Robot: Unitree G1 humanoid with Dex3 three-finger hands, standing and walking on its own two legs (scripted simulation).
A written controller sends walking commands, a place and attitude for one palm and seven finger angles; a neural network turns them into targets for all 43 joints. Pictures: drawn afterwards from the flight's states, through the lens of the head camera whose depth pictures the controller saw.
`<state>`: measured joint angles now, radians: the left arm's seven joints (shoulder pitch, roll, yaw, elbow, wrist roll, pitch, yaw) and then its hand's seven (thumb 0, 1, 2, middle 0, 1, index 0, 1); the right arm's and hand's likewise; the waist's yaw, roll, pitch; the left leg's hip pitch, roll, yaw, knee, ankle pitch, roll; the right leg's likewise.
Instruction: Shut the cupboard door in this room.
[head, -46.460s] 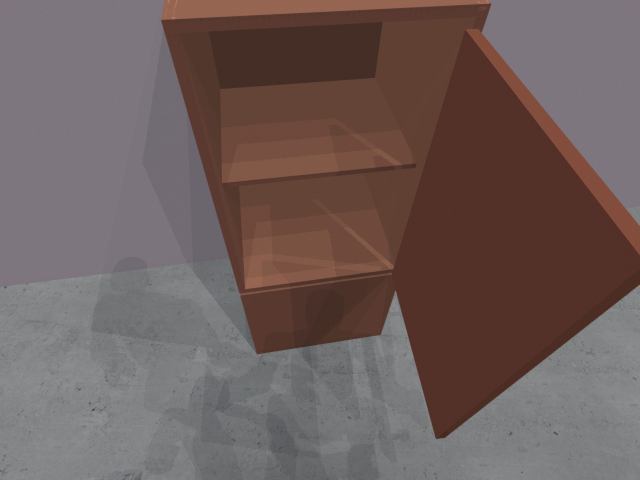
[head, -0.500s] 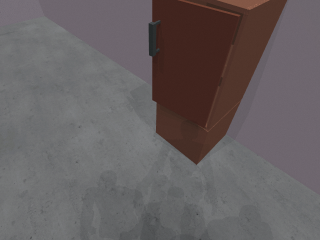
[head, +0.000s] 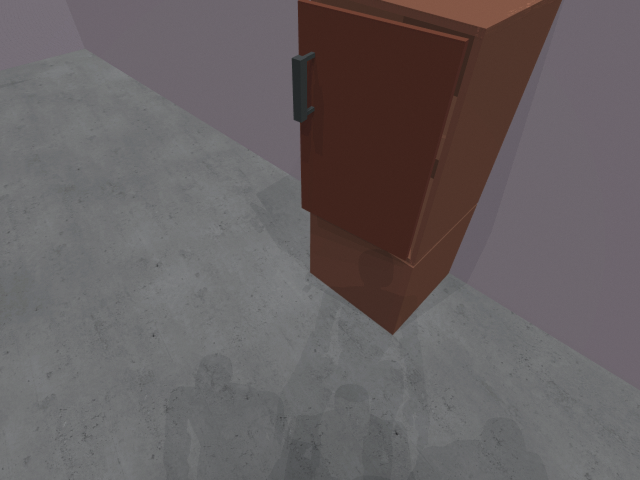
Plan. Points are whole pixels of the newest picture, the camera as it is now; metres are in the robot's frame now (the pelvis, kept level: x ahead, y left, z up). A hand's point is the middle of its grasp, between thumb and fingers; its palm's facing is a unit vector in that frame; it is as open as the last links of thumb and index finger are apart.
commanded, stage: look to check the result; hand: left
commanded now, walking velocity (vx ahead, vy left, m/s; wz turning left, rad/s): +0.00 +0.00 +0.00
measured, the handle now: (305, 87) +0.93 +0.09 +0.07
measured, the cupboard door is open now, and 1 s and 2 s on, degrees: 7 7 7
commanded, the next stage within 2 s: walk to a spot facing it in 0.56 s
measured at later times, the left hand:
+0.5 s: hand out of the picture +0.01 +0.19 -0.17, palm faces +0.02 -0.97 -0.24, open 7.4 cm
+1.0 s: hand out of the picture +0.04 +0.19 -0.19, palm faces +0.16 -0.96 -0.22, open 7.4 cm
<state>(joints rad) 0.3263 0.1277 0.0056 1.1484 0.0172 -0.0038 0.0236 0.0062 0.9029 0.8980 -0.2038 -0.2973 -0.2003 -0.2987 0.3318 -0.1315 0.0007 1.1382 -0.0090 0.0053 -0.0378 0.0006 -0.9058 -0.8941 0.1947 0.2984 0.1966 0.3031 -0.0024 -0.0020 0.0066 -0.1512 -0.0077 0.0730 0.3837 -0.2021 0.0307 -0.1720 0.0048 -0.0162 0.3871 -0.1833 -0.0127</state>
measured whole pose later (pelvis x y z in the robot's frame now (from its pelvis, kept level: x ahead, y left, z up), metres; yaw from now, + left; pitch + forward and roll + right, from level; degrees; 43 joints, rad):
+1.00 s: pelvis +0.00 -0.01 -0.01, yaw +9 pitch -2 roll -1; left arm 0.17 0.20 0.05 1.03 0.03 0.02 0.03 0.01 0.90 0.90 -0.21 -0.30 -0.20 -0.30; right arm 0.24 -0.19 -0.04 1.06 -0.01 0.06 -0.01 0.00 -0.91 -0.89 0.19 0.30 0.20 0.30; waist -0.03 0.00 0.08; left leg -0.31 0.02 0.02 0.72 -0.43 -0.02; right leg -0.21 -0.02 -0.17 0.53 -0.29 -0.03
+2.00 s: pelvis +0.01 -0.03 -0.01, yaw +45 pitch +1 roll +0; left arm 0.23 0.26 0.09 0.91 0.04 0.05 -0.02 0.01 0.90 0.90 -0.20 -0.30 -0.20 -0.30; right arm 0.19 -0.21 -0.04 0.89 -0.03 0.01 0.00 0.00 -0.90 -0.89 0.20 0.30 0.20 0.30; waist 0.00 -0.03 0.09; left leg -0.27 -0.01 -0.02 0.54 -0.28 0.01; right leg -0.48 -0.09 -0.04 1.06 -0.43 0.05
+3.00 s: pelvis +0.17 +0.22 +0.00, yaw +79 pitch +0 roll +0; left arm 0.18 0.21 0.08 0.90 0.04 -0.01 -0.03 0.01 0.91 0.90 -0.20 -0.30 -0.20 -0.30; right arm 0.28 -0.18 -0.03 1.00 -0.02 -0.04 -0.01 0.00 -0.92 -0.89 0.20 0.30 0.20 0.30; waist -0.01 -0.01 0.05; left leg -0.17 -0.06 0.04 0.39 -0.22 0.08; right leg -0.58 -0.15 -0.01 0.95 -0.20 0.05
